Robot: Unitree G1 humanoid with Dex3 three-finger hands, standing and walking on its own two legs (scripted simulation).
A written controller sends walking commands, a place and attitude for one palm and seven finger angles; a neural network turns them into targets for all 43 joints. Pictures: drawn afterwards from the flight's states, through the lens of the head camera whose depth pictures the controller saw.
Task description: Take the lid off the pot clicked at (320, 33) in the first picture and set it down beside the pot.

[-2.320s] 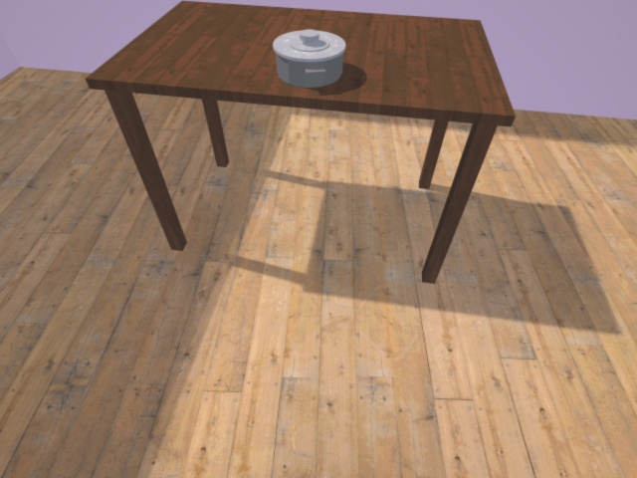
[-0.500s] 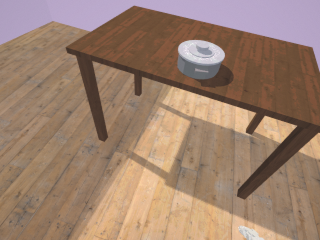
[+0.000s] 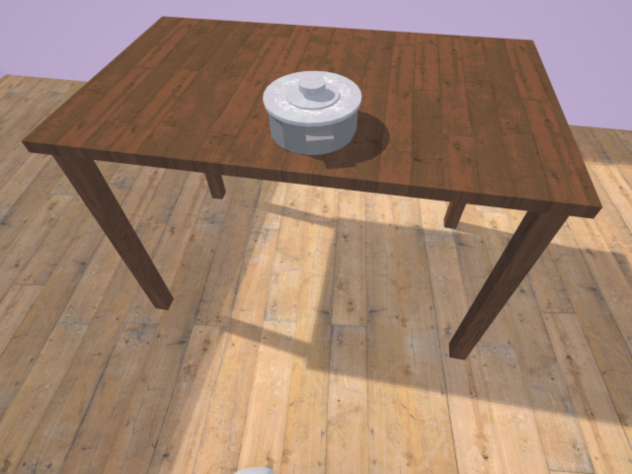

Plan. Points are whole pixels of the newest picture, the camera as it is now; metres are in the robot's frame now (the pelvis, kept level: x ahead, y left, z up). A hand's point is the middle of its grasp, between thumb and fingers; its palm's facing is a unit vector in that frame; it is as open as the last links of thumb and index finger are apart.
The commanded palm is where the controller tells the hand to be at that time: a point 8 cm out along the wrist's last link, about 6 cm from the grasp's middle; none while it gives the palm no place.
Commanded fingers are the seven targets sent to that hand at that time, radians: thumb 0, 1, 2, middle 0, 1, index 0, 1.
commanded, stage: turn to face it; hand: left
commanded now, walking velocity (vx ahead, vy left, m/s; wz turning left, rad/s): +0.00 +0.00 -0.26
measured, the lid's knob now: (312, 85) +0.78 +0.08 +0.09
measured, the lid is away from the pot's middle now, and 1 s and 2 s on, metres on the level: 0.00 0.00 0.00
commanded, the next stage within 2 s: take the last steps up to it in 0.02 s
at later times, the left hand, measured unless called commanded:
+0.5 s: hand (228, 446) +0.18 +0.15 -0.16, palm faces -0.16 -0.97 -0.19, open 7.4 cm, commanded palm none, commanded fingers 0.00 0.90 0.90 -0.20 -0.30 -0.20 -0.30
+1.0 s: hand (214, 470) +0.15 +0.18 -0.19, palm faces -0.01 -0.99 -0.16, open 7.4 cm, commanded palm none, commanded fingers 0.00 0.90 0.90 -0.20 -0.30 -0.20 -0.30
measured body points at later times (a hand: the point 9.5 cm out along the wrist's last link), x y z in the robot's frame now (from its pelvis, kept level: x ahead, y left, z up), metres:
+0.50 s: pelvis +0.05 -0.01 +0.00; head +0.08 -0.03 +0.45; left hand +0.19 +0.21 -0.14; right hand -0.06 -0.21 -0.16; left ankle +0.00 +0.14 -0.74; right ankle +0.06 -0.12 -0.73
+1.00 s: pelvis +0.22 +0.00 -0.01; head +0.25 +0.02 +0.43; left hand +0.16 +0.23 -0.17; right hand +0.33 -0.25 -0.14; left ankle +0.29 +0.08 -0.74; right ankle +0.08 -0.12 -0.70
